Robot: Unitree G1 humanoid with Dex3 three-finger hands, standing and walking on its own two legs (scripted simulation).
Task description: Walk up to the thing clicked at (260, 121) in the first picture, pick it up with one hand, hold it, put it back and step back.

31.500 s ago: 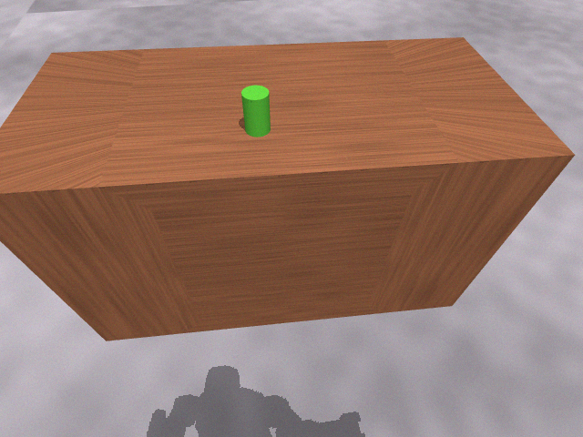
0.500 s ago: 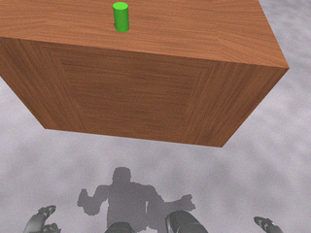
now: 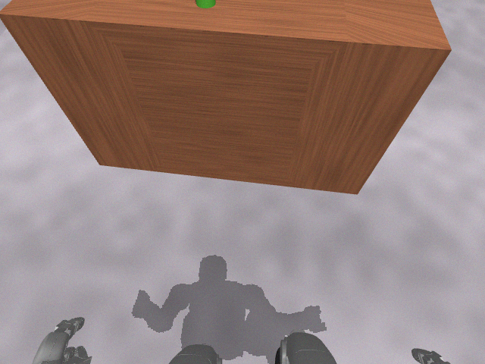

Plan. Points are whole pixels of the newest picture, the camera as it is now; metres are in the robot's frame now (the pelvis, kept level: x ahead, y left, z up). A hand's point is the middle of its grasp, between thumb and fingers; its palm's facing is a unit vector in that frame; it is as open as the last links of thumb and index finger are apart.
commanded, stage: step back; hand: left
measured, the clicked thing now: out of the picture +1.06 +0.15 +0.05
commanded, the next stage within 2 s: stand in 1.22 s
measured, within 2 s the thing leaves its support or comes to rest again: neither
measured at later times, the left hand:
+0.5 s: hand out of the picture -0.06 +0.26 -0.13, palm faces -0.02 -0.92 -0.38, open 7.4 cm
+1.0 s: hand out of the picture +0.02 +0.25 -0.12, palm faces +0.01 -0.93 -0.36, open 7.4 cm
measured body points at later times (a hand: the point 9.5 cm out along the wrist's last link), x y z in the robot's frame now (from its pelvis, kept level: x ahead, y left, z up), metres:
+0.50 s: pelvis -0.11 -0.01 +0.02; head -0.11 -0.02 +0.47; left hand -0.06 +0.31 -0.10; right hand -0.06 -0.33 -0.11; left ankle -0.06 +0.13 -0.69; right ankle -0.14 -0.13 -0.71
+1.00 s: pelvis -0.08 -0.01 +0.02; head -0.07 -0.01 +0.47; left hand +0.01 +0.30 -0.10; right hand -0.01 -0.32 -0.11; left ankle -0.06 +0.12 -0.71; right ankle -0.09 -0.13 -0.71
